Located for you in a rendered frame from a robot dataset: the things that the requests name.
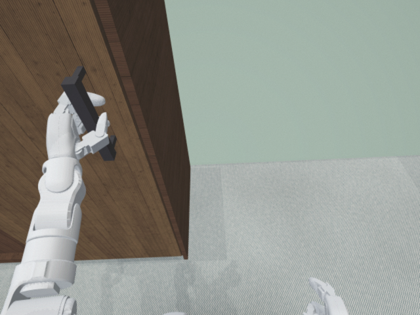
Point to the wardrobe door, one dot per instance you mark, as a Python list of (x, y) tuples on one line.
[(123, 212), (9, 244)]

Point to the right robot hand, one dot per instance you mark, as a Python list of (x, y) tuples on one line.
[(333, 305)]

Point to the robot left upper arm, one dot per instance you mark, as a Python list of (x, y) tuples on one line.
[(58, 305)]

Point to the left robot hand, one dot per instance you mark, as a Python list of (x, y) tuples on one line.
[(63, 130)]

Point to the robot left forearm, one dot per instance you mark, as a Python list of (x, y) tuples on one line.
[(48, 260)]

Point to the handle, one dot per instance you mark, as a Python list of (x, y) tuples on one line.
[(82, 104)]

